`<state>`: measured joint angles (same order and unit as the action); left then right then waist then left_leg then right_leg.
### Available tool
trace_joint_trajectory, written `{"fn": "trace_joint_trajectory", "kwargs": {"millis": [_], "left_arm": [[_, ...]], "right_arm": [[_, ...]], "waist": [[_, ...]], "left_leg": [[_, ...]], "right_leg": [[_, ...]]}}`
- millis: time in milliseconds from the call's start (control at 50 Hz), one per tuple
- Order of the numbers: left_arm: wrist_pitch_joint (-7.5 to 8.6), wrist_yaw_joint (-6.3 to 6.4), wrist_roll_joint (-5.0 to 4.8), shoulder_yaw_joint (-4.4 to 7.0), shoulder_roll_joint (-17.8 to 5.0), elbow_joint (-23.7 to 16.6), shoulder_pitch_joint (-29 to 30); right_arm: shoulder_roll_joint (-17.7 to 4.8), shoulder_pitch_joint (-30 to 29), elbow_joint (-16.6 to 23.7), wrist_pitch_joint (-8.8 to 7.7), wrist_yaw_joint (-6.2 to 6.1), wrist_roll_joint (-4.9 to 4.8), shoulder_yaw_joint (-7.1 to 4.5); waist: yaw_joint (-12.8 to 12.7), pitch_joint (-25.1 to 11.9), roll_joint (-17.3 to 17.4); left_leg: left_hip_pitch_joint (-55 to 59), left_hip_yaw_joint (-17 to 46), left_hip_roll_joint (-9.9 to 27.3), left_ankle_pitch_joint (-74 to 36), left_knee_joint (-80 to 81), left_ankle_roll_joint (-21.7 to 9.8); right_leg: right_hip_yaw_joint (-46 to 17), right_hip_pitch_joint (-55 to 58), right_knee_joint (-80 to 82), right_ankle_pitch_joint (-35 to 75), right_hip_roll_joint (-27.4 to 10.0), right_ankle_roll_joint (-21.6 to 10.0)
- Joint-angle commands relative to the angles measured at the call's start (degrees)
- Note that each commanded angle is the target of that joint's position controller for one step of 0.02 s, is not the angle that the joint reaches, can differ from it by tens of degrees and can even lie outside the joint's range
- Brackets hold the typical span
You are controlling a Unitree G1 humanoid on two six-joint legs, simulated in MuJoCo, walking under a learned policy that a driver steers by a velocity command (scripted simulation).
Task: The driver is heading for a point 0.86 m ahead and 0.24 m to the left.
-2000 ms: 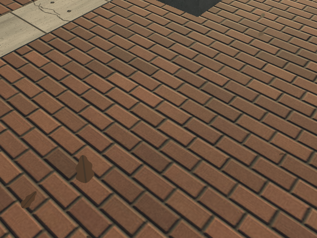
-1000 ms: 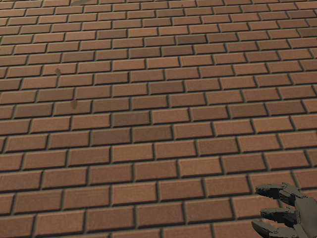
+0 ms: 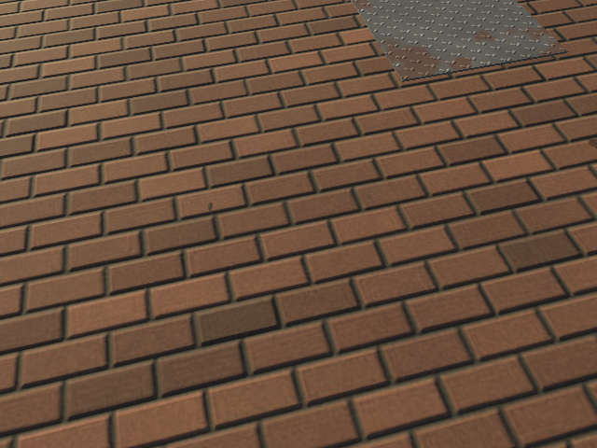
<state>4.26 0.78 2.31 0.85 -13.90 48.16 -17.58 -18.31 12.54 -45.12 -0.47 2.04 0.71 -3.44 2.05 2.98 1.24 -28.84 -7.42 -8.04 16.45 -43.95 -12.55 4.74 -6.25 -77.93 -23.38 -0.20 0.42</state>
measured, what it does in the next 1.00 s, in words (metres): walks ahead, turning left: right foot, then left foot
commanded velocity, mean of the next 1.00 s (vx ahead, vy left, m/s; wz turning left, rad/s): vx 0.92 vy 0.00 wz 0.89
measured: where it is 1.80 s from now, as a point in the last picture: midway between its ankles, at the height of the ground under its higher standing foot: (148, 259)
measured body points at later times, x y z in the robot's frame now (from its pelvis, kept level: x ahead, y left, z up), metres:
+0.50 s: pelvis +0.46 -0.02 +0.04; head +0.49 -0.02 +0.49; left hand +0.42 +0.28 -0.06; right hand +0.71 -0.24 -0.06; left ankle +0.33 +0.02 -0.58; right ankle +0.52 -0.14 -0.69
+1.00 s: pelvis +0.81 +0.21 +0.03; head +0.84 +0.24 +0.48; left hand +0.70 +0.49 -0.06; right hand +1.07 +0.11 -0.09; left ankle +0.78 +0.21 -0.69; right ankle +0.96 +0.12 -0.60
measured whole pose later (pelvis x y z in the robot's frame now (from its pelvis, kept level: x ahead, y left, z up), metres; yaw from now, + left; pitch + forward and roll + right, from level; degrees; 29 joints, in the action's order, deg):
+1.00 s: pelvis +0.81 +0.21 +0.03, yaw +53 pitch +1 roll +1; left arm 5.5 2.1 -0.2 1.4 -14.3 37.6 -9.8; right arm -16.6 16.1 -43.9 -2.6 0.6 -1.2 -2.9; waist 0.9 5.2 -0.1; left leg -13.1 -0.8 -11.5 15.1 -27.8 -10.3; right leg -4.4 -36.7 -71.5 -20.9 -6.7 4.2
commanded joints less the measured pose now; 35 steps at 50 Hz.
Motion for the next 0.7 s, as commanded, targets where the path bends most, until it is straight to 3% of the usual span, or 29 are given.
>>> {"fn": "trace_joint_trajectory", "kwargs": {"millis": [20,60,100,140,180,220,260,300,320,340,360,380,400,420,440,460,480,520,540,600,660,700], "left_arm": [[4.11,-0.54,0.28,0.60,-9.27,-12.01,6.96],[2.05,-0.38,1.89,0.01,-8.07,-11.95,7.01],[-0.33,-0.72,2.15,-0.63,-6.73,-13.04,8.39],[-0.69,-1.42,1.45,-1.37,-5.60,-16.32,15.53],[-0.53,-1.98,0.04,-2.15,-3.79,-18.27,20.55],[-0.33,-1.96,-0.86,-2.12,-4.11,-18.94,22.27],[0.00,-1.61,-1.03,-1.61,-5.74,-19.51,22.61],[0.38,-0.67,-1.03,0.07,-9.66,-17.46,15.31],[0.68,0.05,-1.25,1.40,-12.29,-15.25,5.87],[0.90,1.16,-0.78,2.90,-15.13,-12.21,-7.31],[1.08,2.18,0.89,3.92,-18.30,-9.94,-18.36],[0.76,1.50,2.24,4.93,-22.88,-11.54,-9.04],[0.32,1.02,1.61,4.27,-15.25,-13.64,-0.74],[0.04,0.73,0.88,3.14,-10.88,-13.47,2.06],[0.01,0.43,1.14,2.74,-9.09,-11.84,1.63],[0.29,0.61,0.82,2.46,-8.49,-9.56,-0.77],[0.82,0.37,0.27,2.18,-7.30,-7.36,-2.61],[2.00,-0.57,-0.94,1.93,-5.90,-4.82,-4.56],[2.43,-0.90,-1.10,1.97,-5.95,-4.42,-4.42],[3.37,-1.04,-0.69,2.14,-7.30,-3.49,-3.13],[3.29,-0.62,-0.60,2.46,-8.89,-1.47,-6.72],[2.82,0.01,-0.48,2.72,-10.76,-0.75,-9.28]], "right_arm": [[-9.89,11.29,-0.20,0.38,-1.70,0.53,-3.52],[-8.54,8.47,0.04,-1.40,-2.15,0.02,-2.76],[-7.78,7.54,0.31,-3.07,-1.95,-0.40,-2.21],[-8.65,7.83,0.73,-3.97,-1.87,-0.45,-2.60],[-8.89,9.03,0.78,-4.04,-1.47,-0.82,-3.11],[-9.66,11.05,0.56,-3.93,-0.96,-1.16,-3.68],[-10.15,11.40,0.74,-3.75,-1.14,-0.97,-4.10],[-11.98,9.85,1.44,-3.75,-1.53,-0.48,-4.59],[-13.94,7.47,1.91,-3.84,-1.36,-0.12,-4.90],[-12.42,3.88,3.00,-4.44,-1.18,0.22,-4.43],[-2.15,2.44,5.32,-5.08,-1.55,0.94,-1.65],[0.72,11.97,9.25,-4.72,-1.33,-2.77,0.05],[-4.69,7.38,6.30,-3.25,-1.99,-0.46,-0.20],[-6.41,3.14,6.71,-2.62,-1.25,0.62,-0.74],[-6.21,1.12,6.73,-2.04,-0.37,0.95,-0.78],[-4.88,-1.15,7.85,-1.41,0.72,1.59,-0.52],[-3.18,-1.68,8.82,-0.59,1.51,1.65,0.03],[-1.26,-4.62,11.09,0.56,2.22,1.48,0.90],[-1.20,-6.38,12.25,0.78,2.43,1.47,1.20],[-1.63,-11.46,14.96,0.96,2.92,1.08,1.81],[-1.43,-18.26,16.29,0.80,4.02,1.19,2.50],[-1.05,-19.40,15.90,0.50,4.16,1.05,2.77]], "waist": [[0.84,-3.81,-5.70],[-3.56,0.75,-8.72],[-5.08,2.56,-7.64],[-3.14,4.04,-5.50],[-0.12,3.04,-2.57],[2.48,0.37,-0.02],[2.90,-1.06,1.62],[-0.75,-6.33,1.96],[-6.69,-11.69,1.37],[-13.79,-17.38,0.47],[-15.46,-22.88,-12.65],[-4.92,-27.64,-30.33],[-5.48,-17.48,-14.50],[-5.56,-11.01,-7.86],[-5.13,-7.36,-2.99],[-4.80,-5.08,-3.27],[-3.94,-3.24,-5.69],[-2.96,-1.82,-6.37],[-2.61,-1.34,-5.93],[-1.22,1.59,-5.62],[-2.90,5.73,-2.63],[-2.79,4.68,-3.58]], "left_leg": [[34.28,52.08,21.25,12.97,32.83,-11.65],[19.23,41.40,16.16,1.25,32.33,-9.43],[8.36,34.06,11.69,-3.31,33.98,-8.41],[3.76,29.19,8.28,-9.53,35.42,-7.24],[5.28,26.65,5.67,-15.77,34.40,-4.15],[11.20,27.54,6.45,-23.63,32.67,-2.15],[17.17,29.15,7.87,-28.60,29.25,-0.44],[21.89,30.28,8.09,-40.92,19.36,2.21],[21.10,29.32,7.16,-44.30,8.08,3.52],[13.32,27.33,5.13,-38.94,-7.21,4.64],[1.71,22.59,1.29,5.51,-27.11,4.03],[-13.56,17.07,-1.06,14.21,-38.85,5.44],[-17.95,15.22,5.03,5.82,-40.85,5.13],[-17.21,13.13,7.37,0.93,-37.24,5.74],[-15.43,12.61,9.31,-0.65,-35.14,6.47],[-14.70,12.84,11.02,-0.91,-33.56,6.79],[-14.74,12.59,12.33,-1.46,-32.74,7.20],[-17.18,11.73,13.62,-3.39,-31.94,7.34],[-17.28,10.81,13.64,-5.61,-30.67,7.48],[-16.40,8.07,13.31,-13.57,-22.23,7.54],[-13.10,0.98,11.26,-16.54,-8.30,5.49],[-6.31,-4.31,7.05,-15.43,-2.20,3.15]], "right_leg": [[-11.05,-43.10,-10.40,3.95,-2.08,-0.68],[-10.82,-35.36,-2.00,3.35,-5.13,1.46],[-8.79,-29.48,8.12,2.99,-7.17,3.41],[-6.00,-26.02,20.70,11.05,-7.23,4.20],[-4.63,-21.83,33.26,22.75,-5.39,3.57],[-3.95,-19.06,40.19,28.92,-2.93,2.59],[-5.12,-16.77,45.82,28.50,-1.64,1.69],[-6.00,-7.40,48.18,21.70,1.18,0.78],[-5.63,2.43,47.82,16.59,1.41,0.18],[-8.12,16.78,45.39,10.44,-2.72,-0.80],[-23.53,28.58,47.42,-9.50,-17.68,-0.58],[-61.22,31.83,64.10,-23.23,-29.46,-6.85],[-55.77,22.42,65.66,-32.77,-25.62,-8.30],[-42.36,14.95,63.99,-22.87,-22.37,-7.56],[-33.02,9.40,63.73,-10.41,-19.77,-6.78],[-25.63,5.95,64.05,-3.13,-17.54,-5.84],[-20.42,3.74,64.82,1.88,-16.35,-4.79],[-13.04,3.06,66.19,12.05,-15.75,-3.63],[-9.17,1.96,67.22,16.85,-15.23,-3.33],[0.86,-0.45,70.10,26.80,-13.31,-2.63],[8.43,1.89,72.09,36.86,-11.28,-0.71],[11.80,5.61,67.91,62.37,-10.80,0.71]]}}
